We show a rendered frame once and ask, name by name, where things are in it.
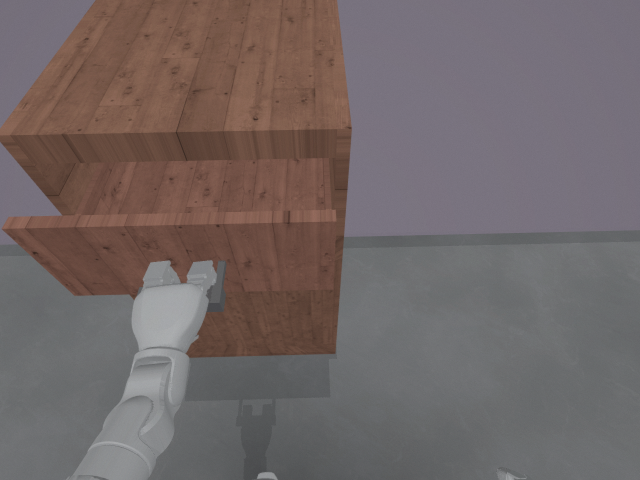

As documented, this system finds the drawer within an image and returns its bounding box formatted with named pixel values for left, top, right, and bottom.
left=2, top=158, right=336, bottom=296

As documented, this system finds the left robot hand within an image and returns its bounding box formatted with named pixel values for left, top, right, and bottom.
left=132, top=260, right=217, bottom=354

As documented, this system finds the left robot forearm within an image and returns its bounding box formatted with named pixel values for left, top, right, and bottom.
left=64, top=346, right=190, bottom=480

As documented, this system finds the handle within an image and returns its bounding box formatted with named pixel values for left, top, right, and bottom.
left=137, top=260, right=227, bottom=312

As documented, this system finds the cabinet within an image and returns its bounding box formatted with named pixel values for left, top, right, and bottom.
left=0, top=0, right=352, bottom=358

